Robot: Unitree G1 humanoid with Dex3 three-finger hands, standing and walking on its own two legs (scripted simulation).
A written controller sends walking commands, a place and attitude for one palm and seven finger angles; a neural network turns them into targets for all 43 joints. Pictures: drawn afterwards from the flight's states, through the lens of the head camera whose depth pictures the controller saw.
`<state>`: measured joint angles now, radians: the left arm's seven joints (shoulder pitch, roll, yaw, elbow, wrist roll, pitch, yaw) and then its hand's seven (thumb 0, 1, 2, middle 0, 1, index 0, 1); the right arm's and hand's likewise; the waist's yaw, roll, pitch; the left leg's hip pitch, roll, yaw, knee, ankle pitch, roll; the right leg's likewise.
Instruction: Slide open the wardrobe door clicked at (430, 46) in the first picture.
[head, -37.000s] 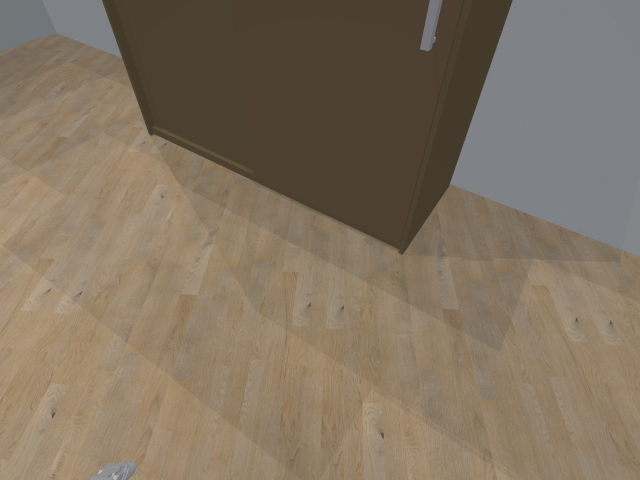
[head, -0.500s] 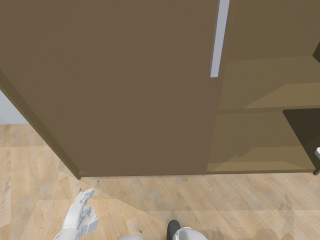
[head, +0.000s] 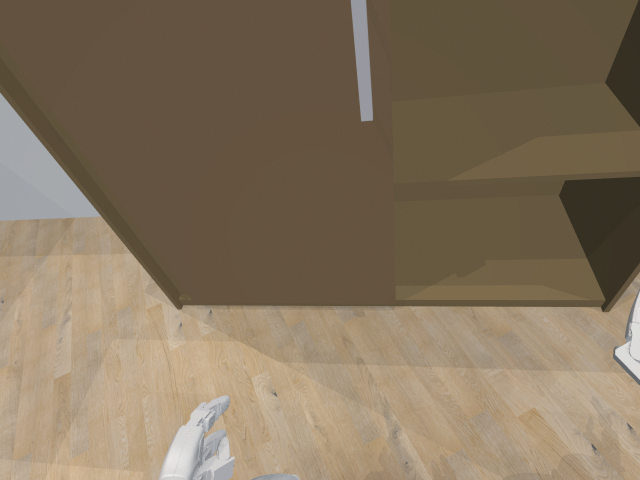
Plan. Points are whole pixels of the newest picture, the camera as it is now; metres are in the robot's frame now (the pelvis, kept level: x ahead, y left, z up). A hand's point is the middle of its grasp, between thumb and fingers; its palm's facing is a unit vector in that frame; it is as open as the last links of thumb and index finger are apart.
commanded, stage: stop stepping back and stand still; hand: right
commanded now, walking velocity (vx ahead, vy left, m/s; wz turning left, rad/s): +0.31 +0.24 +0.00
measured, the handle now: (363, 53) +0.79 -0.06 +0.16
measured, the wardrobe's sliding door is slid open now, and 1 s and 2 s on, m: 0.69 0.69 0.69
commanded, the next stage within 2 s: none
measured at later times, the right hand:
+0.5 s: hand out of the picture +0.02 -0.29 +0.18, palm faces +0.40 +0.77 -0.49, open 7.4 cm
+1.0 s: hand out of the picture +0.00 -0.28 +0.17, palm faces +0.47 +0.75 -0.48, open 7.4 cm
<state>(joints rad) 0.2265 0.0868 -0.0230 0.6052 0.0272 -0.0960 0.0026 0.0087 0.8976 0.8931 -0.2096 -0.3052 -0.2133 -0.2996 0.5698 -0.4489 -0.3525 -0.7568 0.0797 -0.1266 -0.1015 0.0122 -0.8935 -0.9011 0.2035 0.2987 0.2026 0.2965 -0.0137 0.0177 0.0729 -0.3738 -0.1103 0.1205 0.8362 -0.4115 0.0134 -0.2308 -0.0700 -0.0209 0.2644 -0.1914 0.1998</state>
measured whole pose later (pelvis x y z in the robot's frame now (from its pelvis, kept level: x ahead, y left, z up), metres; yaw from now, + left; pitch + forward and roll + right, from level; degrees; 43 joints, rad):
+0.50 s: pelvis -0.17 -0.05 -0.04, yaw +0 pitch +0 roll +1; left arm 0.25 0.13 -0.01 0.70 0.01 -0.06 0.05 0.01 0.90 0.89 -0.20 -0.30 -0.21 -0.30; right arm 0.58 -0.54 -0.52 -0.73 0.06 -0.22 -0.13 0.01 -0.88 -0.90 0.22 0.30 0.21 0.30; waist -0.01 0.08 0.00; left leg -0.40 0.00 0.11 0.59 -0.37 0.08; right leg -0.48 -0.05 -0.09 1.02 -0.45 -0.01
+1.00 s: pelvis -0.20 -0.02 -0.04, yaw +0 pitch -1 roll +0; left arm 0.16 0.20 0.00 0.68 -0.01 -0.08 0.06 0.01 0.90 0.89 -0.20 -0.30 -0.21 -0.30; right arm 0.49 -0.46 -0.45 -0.54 0.05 -0.19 -0.18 0.01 -0.89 -0.90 0.21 0.30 0.21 0.30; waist -0.02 -0.02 0.03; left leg -0.25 0.00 0.09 0.55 -0.28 0.04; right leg -0.45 -0.05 -0.03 0.93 -0.44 -0.01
